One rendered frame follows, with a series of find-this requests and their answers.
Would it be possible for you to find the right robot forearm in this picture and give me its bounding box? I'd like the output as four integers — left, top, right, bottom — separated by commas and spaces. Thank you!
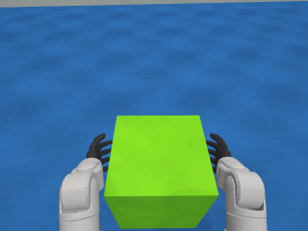
216, 157, 268, 231

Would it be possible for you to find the right robot hand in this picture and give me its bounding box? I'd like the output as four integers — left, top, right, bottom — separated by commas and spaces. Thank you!
206, 133, 231, 173

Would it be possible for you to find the left robot forearm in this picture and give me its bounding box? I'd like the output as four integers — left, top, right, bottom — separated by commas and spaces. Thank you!
59, 158, 105, 231

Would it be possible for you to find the left robot hand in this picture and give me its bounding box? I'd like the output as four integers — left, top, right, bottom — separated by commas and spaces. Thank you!
86, 133, 113, 172

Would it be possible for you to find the carton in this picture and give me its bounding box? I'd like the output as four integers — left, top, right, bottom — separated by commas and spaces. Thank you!
103, 115, 219, 229

